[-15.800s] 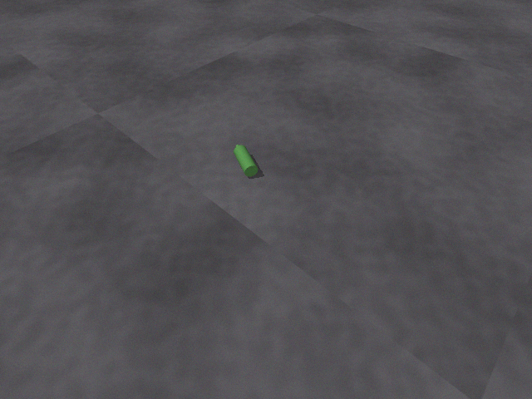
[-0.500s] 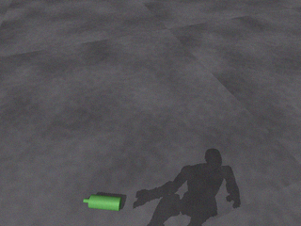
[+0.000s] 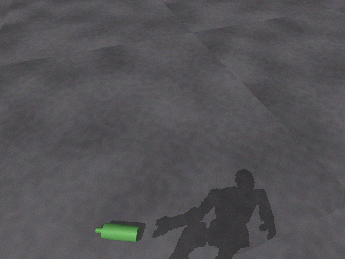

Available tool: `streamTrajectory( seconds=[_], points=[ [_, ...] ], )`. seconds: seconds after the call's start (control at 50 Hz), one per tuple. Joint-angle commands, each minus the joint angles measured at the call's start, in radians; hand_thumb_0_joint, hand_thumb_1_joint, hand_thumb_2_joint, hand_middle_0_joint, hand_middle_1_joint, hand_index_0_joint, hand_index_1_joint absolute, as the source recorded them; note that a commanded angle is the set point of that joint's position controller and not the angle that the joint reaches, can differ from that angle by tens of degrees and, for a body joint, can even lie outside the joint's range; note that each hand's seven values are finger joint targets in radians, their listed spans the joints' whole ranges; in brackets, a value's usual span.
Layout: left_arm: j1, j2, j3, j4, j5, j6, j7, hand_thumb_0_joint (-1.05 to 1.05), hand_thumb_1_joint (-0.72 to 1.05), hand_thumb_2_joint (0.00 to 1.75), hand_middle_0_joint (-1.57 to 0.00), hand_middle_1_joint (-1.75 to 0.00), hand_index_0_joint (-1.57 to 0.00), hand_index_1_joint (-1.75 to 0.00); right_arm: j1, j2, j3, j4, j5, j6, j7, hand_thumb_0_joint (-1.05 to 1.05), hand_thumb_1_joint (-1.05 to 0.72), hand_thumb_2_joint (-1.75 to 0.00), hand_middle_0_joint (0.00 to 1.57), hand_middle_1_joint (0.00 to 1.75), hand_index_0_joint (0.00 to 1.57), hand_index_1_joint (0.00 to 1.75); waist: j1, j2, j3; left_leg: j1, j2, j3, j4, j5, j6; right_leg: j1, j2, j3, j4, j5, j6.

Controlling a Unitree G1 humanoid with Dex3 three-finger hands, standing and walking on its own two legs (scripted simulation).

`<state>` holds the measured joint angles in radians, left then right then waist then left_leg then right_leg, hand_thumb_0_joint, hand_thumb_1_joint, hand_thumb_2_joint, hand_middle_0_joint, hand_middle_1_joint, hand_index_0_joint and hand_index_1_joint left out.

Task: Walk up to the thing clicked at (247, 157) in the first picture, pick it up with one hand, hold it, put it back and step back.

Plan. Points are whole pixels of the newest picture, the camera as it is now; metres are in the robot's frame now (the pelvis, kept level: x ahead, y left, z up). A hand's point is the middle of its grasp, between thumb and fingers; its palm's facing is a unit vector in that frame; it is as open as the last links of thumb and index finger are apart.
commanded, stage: stand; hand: left
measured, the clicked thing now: (117, 231) +0.39 +0.32 -0.74
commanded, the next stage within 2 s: walk up in 1.76 s
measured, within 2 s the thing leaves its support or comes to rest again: neither
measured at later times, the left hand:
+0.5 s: hand out of the picture +0.08 +0.25 -0.16, palm faces -0.02 -0.94 -0.35, open 7.4 cm
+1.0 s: hand out of the picture +0.08 +0.26 -0.16, palm faces -0.02 -0.94 -0.35, open 7.4 cm
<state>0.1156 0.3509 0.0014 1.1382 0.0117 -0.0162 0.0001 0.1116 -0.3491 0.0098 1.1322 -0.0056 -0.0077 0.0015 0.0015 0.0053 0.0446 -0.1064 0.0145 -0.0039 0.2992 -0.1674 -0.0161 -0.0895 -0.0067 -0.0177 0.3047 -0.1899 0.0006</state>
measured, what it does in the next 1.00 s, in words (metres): stands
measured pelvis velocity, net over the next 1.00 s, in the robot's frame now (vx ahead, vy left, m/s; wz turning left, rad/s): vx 0.01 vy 0.00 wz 0.00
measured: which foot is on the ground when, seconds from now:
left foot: down 0.00-1.00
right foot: down 0.00-1.00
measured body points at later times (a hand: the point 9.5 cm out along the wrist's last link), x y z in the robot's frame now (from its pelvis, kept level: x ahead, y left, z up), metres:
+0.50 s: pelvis +0.01 +0.00 +0.00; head +0.02 +0.00 +0.45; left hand +0.08 +0.30 -0.13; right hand +0.08 -0.30 -0.14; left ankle +0.00 +0.13 -0.75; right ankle -0.01 -0.12 -0.75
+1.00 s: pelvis +0.01 +0.00 +0.00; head +0.02 +0.00 +0.45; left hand +0.08 +0.30 -0.13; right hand +0.08 -0.30 -0.13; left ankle +0.00 +0.13 -0.75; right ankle -0.01 -0.12 -0.75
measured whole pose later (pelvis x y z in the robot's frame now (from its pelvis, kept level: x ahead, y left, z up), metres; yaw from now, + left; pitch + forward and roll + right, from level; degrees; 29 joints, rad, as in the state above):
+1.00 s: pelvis +0.01 +0.00 +0.00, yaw +0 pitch -2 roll +0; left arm 0.12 0.35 0.00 1.13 0.01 -0.02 0.00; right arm 0.11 -0.35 0.01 1.12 0.00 -0.01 0.00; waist 0.00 0.00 0.05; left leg -0.09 0.01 0.00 0.29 -0.18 -0.02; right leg -0.07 -0.01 -0.01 0.30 -0.20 0.00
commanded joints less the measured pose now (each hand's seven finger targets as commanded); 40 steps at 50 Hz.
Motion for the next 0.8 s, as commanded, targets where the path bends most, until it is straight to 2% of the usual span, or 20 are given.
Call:
streamTrajectory(
  seconds=[0.0,0.08,0.14,0.22,0.28,0.42,0.6,0.7,0.78],
  points=[
    [-0.033,0.215,0.037,-0.06,-0.005,-0.019,0.012,0.0,0.9,0.9,-0.2,-0.3,-0.2,-0.3,-0.033,-0.211,-0.041,-0.052,-0.003,-0.024,-0.011,0.0,-0.9,-0.9,0.2,0.3,0.2,0.3,-0.004,-0.015,-0.073,0.016,0.116,-0.097,-0.032,0.169,0.032,0.011,-0.13,0.096,-0.05,0.165,-0.021],
    [-0.036,0.216,0.038,-0.062,-0.006,-0.019,0.012,0.0,0.9,0.9,-0.2,-0.3,-0.2,-0.3,-0.036,-0.213,-0.042,-0.054,-0.003,-0.024,-0.011,0.0,-0.9,-0.9,0.2,0.3,0.2,0.3,-0.003,-0.013,-0.077,0.023,0.119,-0.096,-0.025,0.186,0.032,0.02,-0.133,0.096,-0.047,0.184,-0.023],
    [-0.031,0.217,0.039,-0.062,-0.004,-0.017,0.011,0.0,0.9,0.9,-0.2,-0.3,-0.2,-0.3,-0.032,-0.212,-0.041,-0.054,-0.003,-0.024,-0.012,0.0,-0.9,-0.9,0.2,0.3,0.2,0.3,-0.004,0.001,-0.08,0.018,0.115,-0.094,-0.035,0.154,0.029,0.015,-0.128,0.095,-0.051,0.147,-0.022],
    [-0.024,0.213,0.036,-0.061,-0.003,-0.019,0.012,0.0,0.9,0.9,-0.2,-0.3,-0.2,-0.3,-0.039,-0.211,-0.042,-0.055,-0.002,-0.022,-0.012,0.0,-0.9,-0.9,0.2,0.3,0.2,0.3,-0.001,-0.011,-0.076,0.03,0.119,-0.096,-0.025,0.183,0.033,0.013,-0.131,0.094,-0.05,0.179,-0.02],
    [-0.035,0.214,0.037,-0.063,-0.005,-0.017,0.011,0.0,0.9,0.9,-0.2,-0.3,-0.2,-0.3,-0.036,-0.212,-0.04,-0.055,-0.003,-0.024,-0.013,0.0,-0.9,-0.9,0.2,0.3,0.2,0.3,-0.003,0.006,-0.082,0.025,0.117,-0.091,-0.028,0.162,0.032,0.018,-0.132,0.096,-0.052,0.162,-0.021],
    [-0.035,0.216,0.038,-0.064,-0.005,-0.018,0.013,0.0,0.9,0.9,-0.2,-0.3,-0.2,-0.3,-0.036,-0.207,-0.039,-0.056,-0.003,-0.025,-0.013,0.0,-0.9,-0.9,0.2,0.3,0.2,0.3,-0.002,-0.005,-0.076,0.028,0.121,-0.095,-0.031,0.208,0.031,0.022,-0.131,0.091,-0.045,0.196,-0.022],
    [-0.027,0.212,0.037,-0.066,-0.004,-0.021,0.014,0.0,0.9,0.9,-0.2,-0.3,-0.2,-0.3,-0.035,-0.213,-0.044,-0.059,-0.003,-0.021,-0.011,0.0,-0.9,-0.9,0.2,0.3,0.2,0.3,-0.004,-0.008,-0.074,0.032,0.117,-0.091,-0.028,0.172,0.032,0.013,-0.13,0.094,-0.058,0.185,-0.02],
    [-0.025,0.214,0.039,-0.068,-0.003,-0.02,0.015,0.0,0.9,0.9,-0.2,-0.3,-0.2,-0.3,-0.043,-0.216,-0.046,-0.063,-0.003,-0.022,-0.014,0.0,-0.9,-0.9,0.2,0.3,0.2,0.3,0.0,0.005,-0.098,0.055,0.123,-0.089,-0.016,0.244,0.035,0.037,-0.132,0.089,-0.034,0.255,-0.023],
    [-0.027,0.214,0.041,-0.064,-0.003,-0.017,0.014,0.0,0.9,0.9,-0.2,-0.3,-0.2,-0.3,-0.039,-0.211,-0.043,-0.064,0.0,-0.022,-0.015,0.0,-0.9,-0.9,0.2,0.3,0.2,0.3,-0.003,-0.003,-0.079,0.048,0.12,-0.088,-0.026,0.215,0.033,0.022,-0.13,0.09,-0.042,0.215,-0.022]
  ],
)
